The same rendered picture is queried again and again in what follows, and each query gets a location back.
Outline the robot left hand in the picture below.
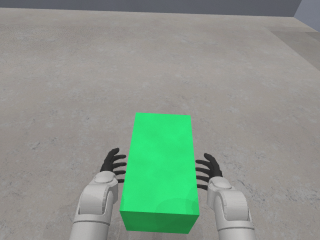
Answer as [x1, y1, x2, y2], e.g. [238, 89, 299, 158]
[100, 148, 127, 183]

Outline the robot left forearm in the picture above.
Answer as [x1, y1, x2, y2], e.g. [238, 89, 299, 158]
[69, 171, 118, 240]

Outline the carton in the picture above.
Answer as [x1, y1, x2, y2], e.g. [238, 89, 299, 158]
[119, 112, 200, 234]

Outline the robot right forearm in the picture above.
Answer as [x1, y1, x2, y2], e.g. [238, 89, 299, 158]
[207, 176, 257, 240]

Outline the robot right hand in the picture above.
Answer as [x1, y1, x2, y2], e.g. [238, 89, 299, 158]
[195, 153, 223, 191]

